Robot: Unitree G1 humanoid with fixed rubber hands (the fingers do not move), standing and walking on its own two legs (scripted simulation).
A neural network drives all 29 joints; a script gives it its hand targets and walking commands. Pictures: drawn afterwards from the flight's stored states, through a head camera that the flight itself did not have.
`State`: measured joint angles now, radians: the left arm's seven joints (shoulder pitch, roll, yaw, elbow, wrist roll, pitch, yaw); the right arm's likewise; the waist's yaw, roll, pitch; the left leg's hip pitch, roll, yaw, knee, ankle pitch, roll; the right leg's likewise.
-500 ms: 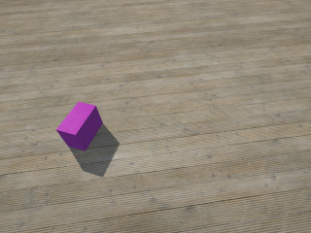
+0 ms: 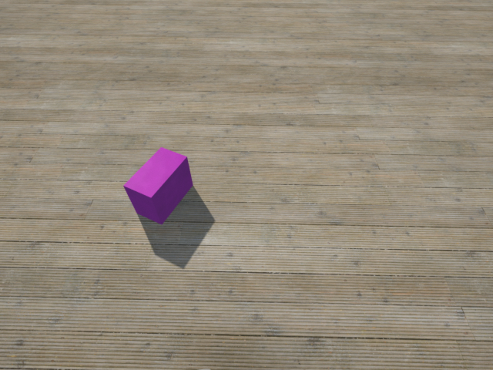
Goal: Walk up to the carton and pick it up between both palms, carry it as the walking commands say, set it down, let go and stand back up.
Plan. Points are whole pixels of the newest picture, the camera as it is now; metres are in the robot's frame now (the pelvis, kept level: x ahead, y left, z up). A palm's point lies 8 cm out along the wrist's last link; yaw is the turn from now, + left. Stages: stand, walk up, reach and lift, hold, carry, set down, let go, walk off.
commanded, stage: walk up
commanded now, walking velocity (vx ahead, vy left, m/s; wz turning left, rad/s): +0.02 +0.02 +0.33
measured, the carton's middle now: (161, 185) +1.01 +0.42 -0.66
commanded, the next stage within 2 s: none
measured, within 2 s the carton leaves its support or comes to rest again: neither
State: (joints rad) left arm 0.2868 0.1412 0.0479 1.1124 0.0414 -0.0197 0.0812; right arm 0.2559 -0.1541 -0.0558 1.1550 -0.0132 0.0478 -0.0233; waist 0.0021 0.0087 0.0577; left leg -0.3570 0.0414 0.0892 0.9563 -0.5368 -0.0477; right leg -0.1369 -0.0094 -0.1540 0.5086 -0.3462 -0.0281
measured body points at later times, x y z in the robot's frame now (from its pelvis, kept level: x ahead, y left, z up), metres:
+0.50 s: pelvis +0.03 +0.06 +0.01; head +0.07 +0.08 +0.45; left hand +0.12 +0.31 -0.15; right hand +0.07 -0.16 -0.14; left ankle +0.01 +0.11 -0.73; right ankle +0.01 -0.10 -0.67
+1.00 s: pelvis +0.03 -0.02 +0.01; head +0.05 -0.04 +0.45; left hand +0.04 +0.22 -0.13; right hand +0.16 -0.24 -0.15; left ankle -0.02 +0.14 -0.67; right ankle +0.07 -0.09 -0.73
